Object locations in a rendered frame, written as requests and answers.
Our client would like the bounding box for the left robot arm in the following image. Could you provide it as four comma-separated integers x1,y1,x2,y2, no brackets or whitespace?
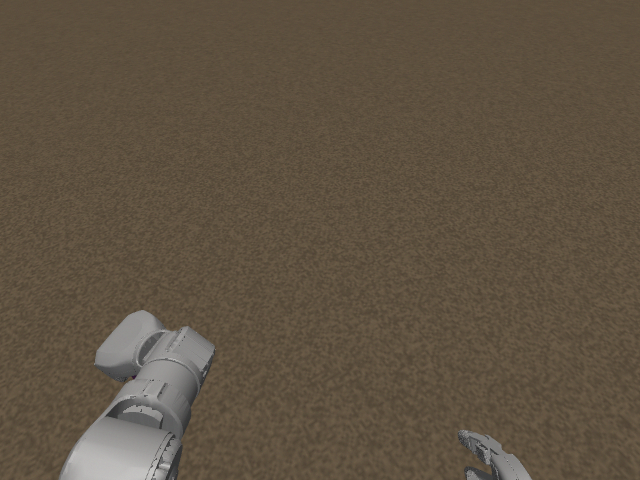
58,326,215,480

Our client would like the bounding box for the right robot hand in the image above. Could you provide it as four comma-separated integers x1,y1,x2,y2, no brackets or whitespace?
458,430,532,480

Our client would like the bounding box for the left robot hand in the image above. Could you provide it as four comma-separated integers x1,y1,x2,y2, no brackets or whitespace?
94,310,166,382

